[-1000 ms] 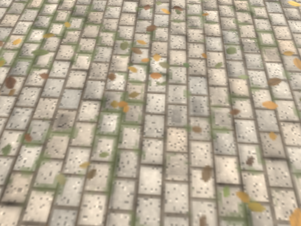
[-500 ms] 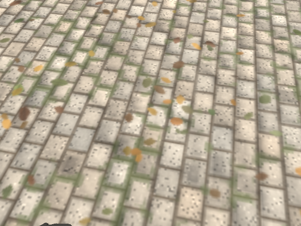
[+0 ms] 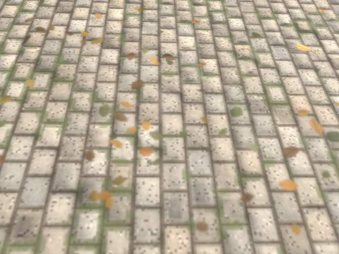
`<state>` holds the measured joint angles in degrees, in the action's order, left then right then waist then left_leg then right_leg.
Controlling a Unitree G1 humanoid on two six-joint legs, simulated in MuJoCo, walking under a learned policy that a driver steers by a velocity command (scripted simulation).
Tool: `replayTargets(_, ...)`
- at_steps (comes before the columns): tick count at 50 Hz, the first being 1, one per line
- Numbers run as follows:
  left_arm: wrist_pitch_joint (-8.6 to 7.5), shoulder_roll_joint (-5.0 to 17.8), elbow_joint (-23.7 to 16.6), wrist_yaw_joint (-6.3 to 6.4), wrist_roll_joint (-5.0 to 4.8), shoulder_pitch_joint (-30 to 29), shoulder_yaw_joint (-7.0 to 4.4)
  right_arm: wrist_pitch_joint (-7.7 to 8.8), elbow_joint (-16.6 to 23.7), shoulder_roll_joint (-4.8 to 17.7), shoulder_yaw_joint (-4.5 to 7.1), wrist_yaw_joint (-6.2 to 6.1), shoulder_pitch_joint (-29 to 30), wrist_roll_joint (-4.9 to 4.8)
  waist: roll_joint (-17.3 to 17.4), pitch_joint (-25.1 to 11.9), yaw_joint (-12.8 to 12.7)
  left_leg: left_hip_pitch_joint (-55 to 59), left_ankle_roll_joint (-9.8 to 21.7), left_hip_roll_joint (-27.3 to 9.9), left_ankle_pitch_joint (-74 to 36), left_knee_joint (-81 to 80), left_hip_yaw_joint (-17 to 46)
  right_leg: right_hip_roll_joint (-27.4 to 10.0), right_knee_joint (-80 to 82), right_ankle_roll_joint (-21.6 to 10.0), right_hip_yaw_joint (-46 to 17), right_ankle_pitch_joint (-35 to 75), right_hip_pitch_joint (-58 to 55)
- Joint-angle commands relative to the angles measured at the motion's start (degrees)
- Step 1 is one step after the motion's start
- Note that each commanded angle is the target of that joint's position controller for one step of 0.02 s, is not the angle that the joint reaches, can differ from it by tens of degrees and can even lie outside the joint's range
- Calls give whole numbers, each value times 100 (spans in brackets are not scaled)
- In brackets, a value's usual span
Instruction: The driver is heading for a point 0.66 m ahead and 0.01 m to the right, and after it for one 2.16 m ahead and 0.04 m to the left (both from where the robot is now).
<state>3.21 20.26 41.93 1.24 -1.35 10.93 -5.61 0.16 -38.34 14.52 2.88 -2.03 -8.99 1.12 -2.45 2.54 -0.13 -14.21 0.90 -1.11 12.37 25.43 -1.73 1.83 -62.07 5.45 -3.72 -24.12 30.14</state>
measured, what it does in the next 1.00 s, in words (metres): walks ahead: right foot, then left foot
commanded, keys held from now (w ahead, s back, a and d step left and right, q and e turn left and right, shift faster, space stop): e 0.26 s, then no key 0.04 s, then q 0.24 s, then w+q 0.46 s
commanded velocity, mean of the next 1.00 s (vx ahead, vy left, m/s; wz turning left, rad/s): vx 0.14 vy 0.00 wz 0.01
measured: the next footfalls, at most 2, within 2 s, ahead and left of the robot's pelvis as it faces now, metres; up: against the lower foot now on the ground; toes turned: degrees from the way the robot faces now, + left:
right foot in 0.22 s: +0.03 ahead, -0.15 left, +0.00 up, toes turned -10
left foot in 0.72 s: +0.04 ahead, +0.07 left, +0.00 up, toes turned -1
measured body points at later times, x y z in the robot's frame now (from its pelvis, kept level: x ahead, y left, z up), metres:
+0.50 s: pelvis +0.00 -0.05 +0.00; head +0.02 -0.08 +0.45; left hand +0.22 +0.16 -0.09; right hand +0.06 -0.35 -0.13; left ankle +0.04 +0.10 -0.70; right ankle -0.01 -0.14 -0.74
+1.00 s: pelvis +0.11 -0.02 +0.00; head +0.14 +0.02 +0.45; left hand +0.30 +0.26 -0.09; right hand +0.13 -0.30 -0.10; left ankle +0.00 +0.07 -0.74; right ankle +0.27 -0.17 -0.69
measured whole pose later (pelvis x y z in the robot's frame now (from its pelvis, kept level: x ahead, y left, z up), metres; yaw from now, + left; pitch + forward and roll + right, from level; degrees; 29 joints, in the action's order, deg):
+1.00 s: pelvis +0.11 -0.02 +0.00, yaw +6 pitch +2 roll -2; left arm -5.0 18.2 41.5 -2.4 -0.3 2.9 -4.4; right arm 2.5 -45.0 14.7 2.7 -1.3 -25.8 -1.0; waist -1.9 1.7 3.3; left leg 0.7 3.4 1.4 17.3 15.3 6.3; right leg -1.4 -40.0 2.5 -2.3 -4.5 34.3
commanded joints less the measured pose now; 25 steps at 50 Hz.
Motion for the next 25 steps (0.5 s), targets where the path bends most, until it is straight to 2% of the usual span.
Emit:
replayTargets(1, -29, 173, -573, -56, -21, -226, -3, -4, 303, 937, 277, -74, 17, -6, 1130, -561, 163, 1135, 1175, -1405, -2507, -597, 823, -275, 422, 169, 158, 172, 461)
replayTargets(4, -24, 122, -745, -152, 8, -360, 49, -53, 274, 1169, 370, -45, 56, -42, 1214, -685, 226, 1008, 1202, -1545, -2559, -564, 587, -364, 1259, 61, 416, 160, -206)
replayTargets(7, 25, 245, -830, -218, 9, -317, -1, -47, 207, 1276, 423, 31, 52, -135, 1284, -678, 207, 982, 1158, -1679, -2521, -421, 492, -303, 1968, -128, 647, 239, -634)
replayTargets(9, 58, 251, -813, -266, 9, -118, -38, -27, 170, 1305, 444, 54, 162, -249, 1250, -656, 24, 869, 946, -1676, -2362, -101, 348, -229, 2851, -371, 783, 750, -1105)
replayTargets(10, 59, 278, -743, -265, 20, 97, -75, -12, 116, 1231, 433, 57, 139, -306, 1154, -681, -98, 642, 700, -1548, -2045, 237, 145, -108, 3511, -553, 827, 1312, -1604)
replayTargets(11, 53, 513, -699, -206, 34, 315, -165, 19, -30, 1031, 386, 82, -209, -255, 618, -776, -119, 69, 256, -1274, -1269, 907, -236, -227, 3995, -786, 400, 2298, -2415)
replayTargets(12, 22, 1289, -796, -87, 69, 517, -343, 34, 192, 610, 238, 109, -200, 81, -1263, -909, 4, -1634, -398, -535, 1508, 2733, -780, -1797, 3966, -1483, -1709, 4753, -3533)
replayTargets(13, -107, 1286, -913, -144, 262, 473, -292, 35, 409, 730, 259, 47, 355, 62, -1284, -1036, -342, -2370, -572, 81, 2841, 3915, 64, -2529, 4075, -2631, -2635, 5137, -3107)
replayTargets(14, -226, 1006, -888, -178, 297, 375, -204, 3, 366, 970, 328, 17, 468, -63, -659, -993, -393, -2387, -527, -85, 2568, 4390, 435, -2275, 4161, -2582, -2112, 4703, -2947)
replayTargets(15, -296, 796, -851, -154, 234, 87, -139, -26, 293, 992, 350, -4, 398, -134, -511, -808, -205, -2385, -462, -180, 2069, 4344, 505, -1907, 4138, -2238, -1609, 4245, -2788)
replayTargets(16, -302, 559, -851, -116, 144, -207, -64, -58, 126, 987, 365, -46, 223, -118, -305, -772, -72, -2349, -472, -253, 1676, 4140, 515, -1655, 4120, -1949, -1279, 3886, -2744)
replayTargets(17, -298, 371, -840, -81, 95, -398, 25, -90, 41, 1000, 374, -63, 81, -81, -392, -770, 19, -2119, -529, -265, 1331, 4052, 472, -1527, 4123, -1850, -1032, 4019, -2585)
replayTargets(20, -329, -72, -697, -31, 237, -536, 231, -123, -175, 703, 271, 17, -264, -145, -472, -932, 165, -1229, -631, -290, 718, 3337, 400, -1258, 4205, -1764, -424, 3964, -2294)
replayTargets(21, -342, -129, -628, -28, 264, -561, 260, -129, -200, 591, 211, 43, -226, -148, -473, -872, 129, -985, -629, -344, 615, 2770, 402, -1192, 4239, -1704, -294, 3666, -2239)
replayTargets(22, -348, -84, -560, -27, 286, -550, 255, -135, -191, 529, 163, 65, -115, -142, -509, -779, 44, -755, -618, -358, 595, 2311, 377, -1195, 4292, -1693, -262, 3345, -2161)
replayTargets(23, -345, 27, -483, -28, 308, -498, 231, -144, -160, 559, 144, 78, -1, -139, -546, -677, -51, -597, -601, -355, 654, 2001, 341, -1264, 4355, -1739, -324, 3036, -2102)
replayTargets(25, -319, 308, -368, -36, 305, -465, 154, -165, -99, 811, 188, 80, 77, -177, -569, -450, -145, -539, -553, -290, 892, 1719, 244, -1449, 4413, -1862, -549, 2501, -2022)
Over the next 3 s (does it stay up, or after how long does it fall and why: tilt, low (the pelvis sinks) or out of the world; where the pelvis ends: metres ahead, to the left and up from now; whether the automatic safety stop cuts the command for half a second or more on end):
stays up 0.61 0.09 -0.01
